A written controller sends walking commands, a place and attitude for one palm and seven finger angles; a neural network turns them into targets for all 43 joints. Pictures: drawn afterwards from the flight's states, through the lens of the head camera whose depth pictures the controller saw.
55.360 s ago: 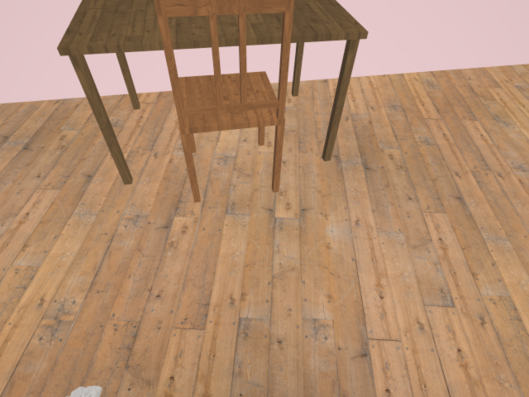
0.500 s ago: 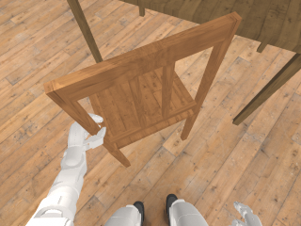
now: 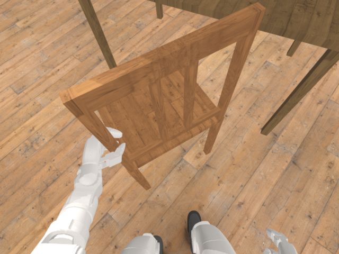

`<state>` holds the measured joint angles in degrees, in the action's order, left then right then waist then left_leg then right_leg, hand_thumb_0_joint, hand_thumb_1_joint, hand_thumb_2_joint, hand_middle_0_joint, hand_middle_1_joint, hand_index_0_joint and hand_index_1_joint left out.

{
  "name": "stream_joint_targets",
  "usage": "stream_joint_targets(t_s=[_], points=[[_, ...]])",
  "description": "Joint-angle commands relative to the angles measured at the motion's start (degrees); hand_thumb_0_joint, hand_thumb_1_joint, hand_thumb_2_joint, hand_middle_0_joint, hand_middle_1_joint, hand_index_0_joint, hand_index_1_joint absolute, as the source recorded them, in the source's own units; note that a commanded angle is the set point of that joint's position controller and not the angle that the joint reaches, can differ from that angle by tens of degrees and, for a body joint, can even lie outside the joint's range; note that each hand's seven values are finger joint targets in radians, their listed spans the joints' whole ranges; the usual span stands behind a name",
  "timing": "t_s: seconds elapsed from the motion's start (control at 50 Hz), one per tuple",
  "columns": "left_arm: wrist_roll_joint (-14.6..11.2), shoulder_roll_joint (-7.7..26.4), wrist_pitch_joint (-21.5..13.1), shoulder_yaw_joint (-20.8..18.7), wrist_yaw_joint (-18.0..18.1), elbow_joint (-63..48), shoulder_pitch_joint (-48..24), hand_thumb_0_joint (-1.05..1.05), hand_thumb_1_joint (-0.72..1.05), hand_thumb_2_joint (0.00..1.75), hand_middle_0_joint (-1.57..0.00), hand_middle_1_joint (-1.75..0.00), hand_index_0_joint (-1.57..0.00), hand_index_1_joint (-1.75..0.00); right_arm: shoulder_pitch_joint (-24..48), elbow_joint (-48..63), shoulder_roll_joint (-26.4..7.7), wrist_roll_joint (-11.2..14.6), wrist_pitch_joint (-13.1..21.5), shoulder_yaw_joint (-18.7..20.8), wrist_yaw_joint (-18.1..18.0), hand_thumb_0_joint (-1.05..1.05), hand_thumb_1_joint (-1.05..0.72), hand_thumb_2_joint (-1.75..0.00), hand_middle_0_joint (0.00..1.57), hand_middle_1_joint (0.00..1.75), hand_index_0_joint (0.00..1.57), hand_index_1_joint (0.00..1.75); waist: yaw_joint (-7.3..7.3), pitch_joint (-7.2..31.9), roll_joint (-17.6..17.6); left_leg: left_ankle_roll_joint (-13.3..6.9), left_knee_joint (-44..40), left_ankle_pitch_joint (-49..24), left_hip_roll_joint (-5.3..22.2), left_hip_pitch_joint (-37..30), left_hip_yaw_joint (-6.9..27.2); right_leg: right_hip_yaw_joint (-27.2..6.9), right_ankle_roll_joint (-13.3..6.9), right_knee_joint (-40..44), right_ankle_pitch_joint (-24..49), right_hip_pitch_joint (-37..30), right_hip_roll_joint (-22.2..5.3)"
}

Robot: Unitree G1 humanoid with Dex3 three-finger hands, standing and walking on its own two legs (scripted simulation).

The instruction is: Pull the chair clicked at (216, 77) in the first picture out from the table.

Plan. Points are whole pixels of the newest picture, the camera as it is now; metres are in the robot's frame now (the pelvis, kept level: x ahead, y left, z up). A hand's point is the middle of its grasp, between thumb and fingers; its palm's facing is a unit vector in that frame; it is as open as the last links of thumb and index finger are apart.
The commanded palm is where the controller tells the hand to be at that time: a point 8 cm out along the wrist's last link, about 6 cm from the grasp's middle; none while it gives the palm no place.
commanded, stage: step backward, pulling the chair out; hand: left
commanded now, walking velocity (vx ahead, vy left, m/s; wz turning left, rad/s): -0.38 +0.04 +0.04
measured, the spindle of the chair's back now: (160, 115) +0.45 +0.02 -0.06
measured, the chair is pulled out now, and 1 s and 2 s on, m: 0.34 0.40 0.42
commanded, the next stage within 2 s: none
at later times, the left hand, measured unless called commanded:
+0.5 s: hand (118, 168) +0.31 +0.13 -0.07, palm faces -0.09 -0.96 -0.28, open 6.3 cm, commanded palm +0.29 +0.18 -0.06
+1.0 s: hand (122, 183) +0.27 +0.12 -0.06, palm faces -0.08 -0.95 -0.29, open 6.3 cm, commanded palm +0.26 +0.17 -0.05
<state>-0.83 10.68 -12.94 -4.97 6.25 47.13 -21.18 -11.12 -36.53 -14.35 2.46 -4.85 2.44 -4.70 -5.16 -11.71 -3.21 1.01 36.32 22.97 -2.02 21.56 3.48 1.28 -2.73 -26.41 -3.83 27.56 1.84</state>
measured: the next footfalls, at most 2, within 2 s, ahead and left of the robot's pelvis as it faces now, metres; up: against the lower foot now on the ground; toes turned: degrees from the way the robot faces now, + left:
left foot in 0.04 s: +0.00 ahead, +0.14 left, +0.00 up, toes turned -2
right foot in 0.18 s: +0.05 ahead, -0.10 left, +0.00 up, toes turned -3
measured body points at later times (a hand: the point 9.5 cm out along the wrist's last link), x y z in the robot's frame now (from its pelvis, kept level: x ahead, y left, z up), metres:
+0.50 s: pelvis -0.04 +0.01 +0.00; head +0.08 -0.01 +0.43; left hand +0.31 +0.18 -0.05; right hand +0.05 -0.26 -0.13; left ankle -0.04 +0.14 -0.73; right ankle +0.04 -0.09 -0.73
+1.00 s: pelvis -0.07 +0.00 +0.00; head +0.04 -0.05 +0.44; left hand +0.27 +0.17 -0.04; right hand -0.01 -0.26 -0.15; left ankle -0.07 +0.13 -0.73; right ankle +0.01 -0.09 -0.73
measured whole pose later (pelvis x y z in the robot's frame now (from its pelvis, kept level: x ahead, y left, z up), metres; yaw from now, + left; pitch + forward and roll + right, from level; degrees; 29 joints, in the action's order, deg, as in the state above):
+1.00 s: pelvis -0.07 +0.00 +0.00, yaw -1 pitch +3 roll +2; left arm 0.2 10.4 -11.8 -1.1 5.5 48.4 -22.0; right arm -12.7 -36.7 -14.0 1.9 -7.0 2.2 -5.1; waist -4.5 -12.2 -3.0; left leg 0.9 28.8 14.7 -1.1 17.0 0.3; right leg 0.7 -2.5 -28.0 -6.1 24.9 0.6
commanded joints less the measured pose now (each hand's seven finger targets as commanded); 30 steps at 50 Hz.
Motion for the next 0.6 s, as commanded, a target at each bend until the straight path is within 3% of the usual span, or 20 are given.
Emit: stream_joint_targets(t_s=[0.0,0.02,0.04,0.08,0.1,0.12,0.14,0.18,0.2,0.22,0.24,0.28,0.32,0.36,0.38,0.4,0.44,0.46,0.52,0.58], points=[[2.3,11.0,-3.2,0.2,0.1,-9.1,-9.7,0.00,0.90,0.90,-0.50,-1.45,-0.50,-1.45,-8.0,3.1,-7.5,0.1,2.3,1.8,-0.8,0.00,-0.90,-0.90,0.20,0.30,0.20,0.30,1.19,30.7,5.8,-0.9,-8.5,-4.6,2.1,-7.8,1.3,-7.5,-2.1,3.5,14.2,-19.0,-14.4],[2.1,12.4,-3.4,-0.6,0.0,-10.2,-8.5,0.00,0.90,0.90,-0.50,-1.45,-0.50,-1.45,-7.5,3.4,-9.1,-0.2,2.3,2.1,-1.2,0.00,-0.90,-0.90,0.20,0.30,0.20,0.30,1.79,30.0,1.6,-2.2,-14.7,-14.5,4.8,-8.8,3.6,-4.8,0.6,0.3,10.0,-17.4,-9.8],[1.7,11.5,-4.4,0.5,-0.2,-12.8,-8.8,0.00,0.90,0.90,-0.50,-1.45,-0.50,-1.45,-5.9,4.8,-8.9,-0.4,2.1,2.0,-1.1,0.00,-0.90,-0.90,0.20,0.30,0.20,0.30,2.43,29.6,-6.3,-4.0,-17.7,-20.5,8.9,-8.4,7.1,-2.2,2.9,-3.1,1.7,-16.3,-5.1],[1.7,10.7,-4.6,0.8,-0.3,-14.9,-11.2,0.00,0.90,0.90,-0.50,-1.45,-0.50,-1.45,-2.0,6.1,-7.4,-1.2,1.1,1.3,-0.7,0.00,-0.90,-0.90,0.20,0.30,0.20,0.30,3.61,26.1,-14.7,-6.9,-20.2,-20.5,13.9,-2.3,10.2,-2.3,2.8,-13.2,-10.9,-15.7,-2.3],[1.6,10.5,-4.2,0.1,-0.2,-14.5,-12.0,0.00,0.90,0.90,-0.50,-1.45,-0.50,-1.45,-2.6,5.5,-6.9,-1.4,1.0,1.4,-0.8,0.00,-0.90,-0.90,0.20,0.30,0.20,0.30,3.72,25.6,-12.3,-7.4,-17.8,-28.7,14.4,-4.5,9.9,-2.7,2.3,-14.1,-10.4,-14.4,-2.2],[1.7,12.3,-3.9,-1.7,0.0,-14.1,-11.8,0.00,0.90,0.90,-0.50,-1.45,-0.50,-1.45,-3.7,4.8,-7.1,-1.4,0.9,1.9,-0.7,0.00,-0.90,-0.90,0.20,0.30,0.20,0.30,3.71,27.3,-6.8,-6.7,-13.4,-37.9,13.7,-9.9,8.5,-3.0,2.4,-10.5,-5.1,-13.6,-2.5],[1.8,11.0,-3.8,-1.1,0.0,-13.0,-11.4,0.00,0.90,0.90,-0.50,-1.45,-0.50,-1.45,-4.7,4.3,-6.9,-1.4,1.2,2.2,-0.5,0.00,-0.90,-0.90,0.20,0.30,0.20,0.30,3.33,28.7,-2.8,-5.0,-9.0,-44.5,12.3,-14.3,6.9,-3.7,2.0,-5.7,4.8,-15.1,-4.0],[2.0,11.6,-4.1,-0.1,-0.1,-12.7,-14.5,0.00,0.90,0.90,-0.50,-1.45,-0.50,-1.45,-5.4,4.0,-7.0,-1.1,1.0,2.4,-0.3,0.00,-0.90,-0.90,0.20,0.30,0.20,0.30,1.85,29.9,1.1,-0.3,-4.6,-39.1,8.6,-12.1,3.5,-8.6,-0.8,-2.3,29.0,-21.0,-9.8],[1.6,12.1,-4.3,-0.5,0.1,-12.3,-14.2,0.00,0.90,0.90,-0.50,-1.45,-0.50,-1.45,-7.2,3.5,-7.5,-0.5,1.0,3.1,-0.6,0.00,-0.90,-0.90,0.20,0.30,0.20,0.30,1.24,33.8,4.2,1.0,-0.9,-31.4,5.6,-11.1,0.5,-10.7,-1.9,-1.7,40.2,-25.9,-13.5],[1.3,13.4,-4.0,-1.8,0.1,-10.7,-12.0,0.00,0.90,0.90,-0.50,-1.45,-0.50,-1.45,-7.2,3.6,-8.1,-0.2,1.0,3.3,-0.9,0.00,-0.90,-0.90,0.20,0.30,0.20,0.30,1.71,35.3,6.5,1.8,3.6,-16.6,3.3,-7.6,0.2,-12.7,-3.2,-0.9,48.4,-29.2,-16.8],[1.2,12.6,-3.5,-1.5,-0.1,-9.7,-10.8,0.00,0.90,0.90,-0.50,-1.45,-0.50,-1.45,-6.1,4.3,-7.7,-0.1,0.8,2.9,-0.8,0.00,-0.90,-0.90,0.20,0.30,0.20,0.30,2.24,34.3,6.7,1.5,6.9,-1.6,1.8,-3.2,1.0,-13.5,-3.9,1.0,48.5,-29.4,-19.7],[1.8,11.3,-2.3,-0.3,-0.3,-9.5,-10.5,0.00,0.90,0.90,-0.50,-1.45,-0.50,-1.45,-4.9,4.5,-7.1,0.2,0.8,2.2,-0.7,0.00,-0.90,-0.90,0.20,0.30,0.20,0.30,2.82,31.6,6.5,0.6,7.4,5.7,2.0,-0.7,2.6,-12.3,-4.9,3.0,36.5,-25.5,-20.9],[1.8,10.9,-1.6,0.2,-0.2,-11.2,-9.2,0.00,0.90,0.90,-0.50,-1.45,-0.50,-1.45,-5.0,3.8,-7.3,0.1,1.5,1.6,-1.1,0.00,-0.90,-0.90,0.20,0.30,0.20,0.30,2.57,32.4,4.9,0.3,-2.7,-1.1,2.6,-5.1,1.8,-9.5,-4.2,1.3,32.1,-24.5,-18.4],[1.3,9.9,-1.8,1.6,-0.2,-15.0,-7.9,0.00,0.90,0.90,-0.50,-1.45,-0.50,-1.45,-4.2,4.7,-8.3,-0.3,1.3,1.7,-1.6,0.00,-0.90,-0.90,0.20,0.30,0.20,0.30,2.44,33.3,-0.7,-1.6,-13.4,-23.7,6.5,-9.5,3.2,-4.2,0.9,-2.6,23.1,-23.0,-11.4],[1.5,9.4,-2.4,1.9,-0.3,-16.6,-9.0,0.00,0.90,0.90,-0.50,-1.45,-0.50,-1.45,-3.6,5.4,-8.7,-0.5,0.8,2.2,-1.5,0.00,-0.90,-0.90,0.20,0.30,0.20,0.30,2.51,31.9,-1.5,-3.1,-13.9,-29.8,9.2,-10.5,4.1,-2.7,3.8,-2.4,16.2,-21.4,-7.5],[1.7,9.6,-3.1,1.9,-0.4,-16.8,-9.0,0.00,0.90,0.90,-0.50,-1.45,-0.50,-1.45,-3.6,5.9,-8.2,-0.5,0.4,2.2,-1.0,0.00,-0.90,-0.90,0.20,0.30,0.20,0.30,2.31,30.7,-1.5,-4.0,-15.0,-26.7,10.3,-10.5,3.8,-2.5,4.9,-1.5,5.8,-19.7,-5.5],[1.7,8.0,-3.1,3.1,-0.9,-18.3,-9.5,0.00,0.90,0.90,-0.50,-1.45,-0.50,-1.45,-1.1,6.7,-7.1,-1.1,0.3,1.5,-1.0,0.00,-0.90,-0.90,0.20,0.30,0.20,0.30,3.21,29.3,-10.1,-5.2,-17.3,-29.5,12.7,-9.6,6.0,-1.5,3.3,-8.1,-1.9,-17.6,-3.4],[1.9,8.1,-2.9,2.6,-0.8,-17.7,-9.1,0.00,0.90,0.90,-0.50,-1.45,-0.50,-1.45,-1.3,6.7,-6.7,-1.4,0.2,1.7,-0.9,0.00,-0.90,-0.90,0.20,0.30,0.20,0.30,3.42,28.8,-10.9,-5.4,-16.5,-32.5,13.4,-9.7,5.9,-1.6,2.7,-9.7,-3.9,-16.6,-3.1],[2.4,9.4,-3.2,1.0,-0.8,-15.8,-10.4,0.00,0.90,0.90,-0.50,-1.45,-0.50,-1.45,-3.3,5.5,-6.4,-1.7,0.6,2.4,-0.6,0.00,-0.90,-0.90,0.20,0.30,0.20,0.30,2.96,29.2,-2.4,-4.2,-10.7,-43.1,13.4,-15.8,5.0,-2.7,1.9,-5.0,4.3,-15.7,-4.1],[1.9,9.7,-3.9,1.4,-0.6,-13.5,-12.6,0.00,0.90,0.90,-0.50,-1.45,-0.50,-1.45,-4.5,5.0,-6.0,-0.9,0.5,2.9,-1.3,0.00,-0.90,-0.90,0.20,0.30,0.20,0.30,1.71,30.0,3.5,-0.6,-6.4,-26.8,8.1,-12.3,-0.3,-7.1,0.3,0.0,21.3,-19.7,-9.5]])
